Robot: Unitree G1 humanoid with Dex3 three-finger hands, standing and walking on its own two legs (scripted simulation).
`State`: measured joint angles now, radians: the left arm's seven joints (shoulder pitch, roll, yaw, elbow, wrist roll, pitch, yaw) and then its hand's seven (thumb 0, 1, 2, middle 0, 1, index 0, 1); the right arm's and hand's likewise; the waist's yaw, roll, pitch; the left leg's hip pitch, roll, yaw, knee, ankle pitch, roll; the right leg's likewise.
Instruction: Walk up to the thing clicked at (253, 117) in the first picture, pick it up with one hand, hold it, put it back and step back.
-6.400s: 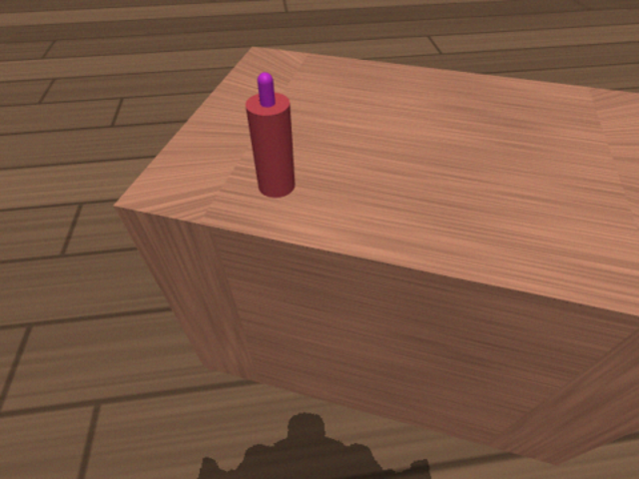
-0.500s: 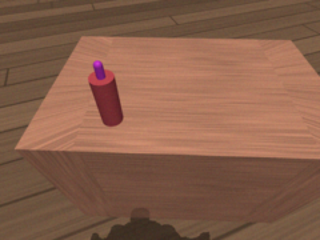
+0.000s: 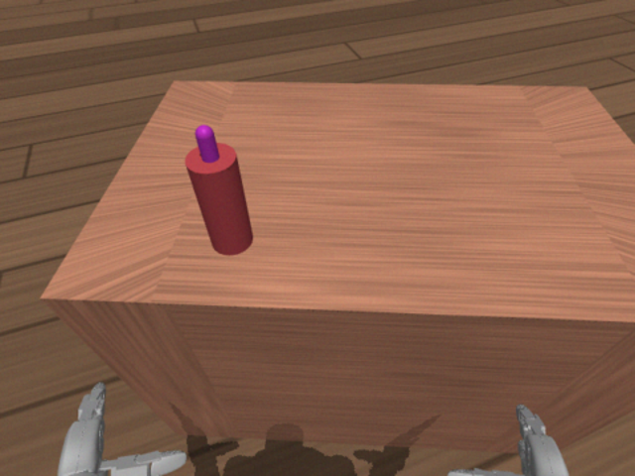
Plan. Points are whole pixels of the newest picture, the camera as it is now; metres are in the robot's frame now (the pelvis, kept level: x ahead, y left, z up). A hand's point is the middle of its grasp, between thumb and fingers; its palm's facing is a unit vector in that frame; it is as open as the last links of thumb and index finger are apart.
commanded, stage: rise first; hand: left
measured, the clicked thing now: (219, 191) +0.49 +0.17 +0.09
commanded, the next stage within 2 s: go down in 1.32 s
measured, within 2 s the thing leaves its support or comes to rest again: neither
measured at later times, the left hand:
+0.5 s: hand (95, 410) +0.18 +0.26 +0.04, palm faces +0.32 -0.87 -0.38, open 17.5 cm
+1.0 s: hand (58, 403) +0.17 +0.27 +0.10, palm faces +0.38 -0.82 -0.43, open 17.5 cm
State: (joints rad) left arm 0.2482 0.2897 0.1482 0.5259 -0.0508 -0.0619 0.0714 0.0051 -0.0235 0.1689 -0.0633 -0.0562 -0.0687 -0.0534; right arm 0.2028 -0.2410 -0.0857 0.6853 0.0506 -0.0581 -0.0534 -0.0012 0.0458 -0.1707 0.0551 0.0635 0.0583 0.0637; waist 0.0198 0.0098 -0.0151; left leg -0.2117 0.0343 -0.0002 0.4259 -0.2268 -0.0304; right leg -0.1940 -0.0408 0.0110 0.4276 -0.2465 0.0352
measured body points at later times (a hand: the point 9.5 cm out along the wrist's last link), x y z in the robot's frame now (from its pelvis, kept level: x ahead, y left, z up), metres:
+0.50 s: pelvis +0.00 +0.00 +0.00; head +0.00 -0.02 +0.45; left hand +0.16 +0.30 +0.07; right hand +0.16 -0.27 -0.08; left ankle +0.00 +0.14 -0.74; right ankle -0.01 -0.14 -0.74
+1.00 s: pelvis -0.01 -0.01 +0.00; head -0.01 -0.03 +0.45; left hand +0.15 +0.31 +0.12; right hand +0.16 -0.27 -0.09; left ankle +0.00 +0.14 -0.74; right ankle -0.01 -0.14 -0.74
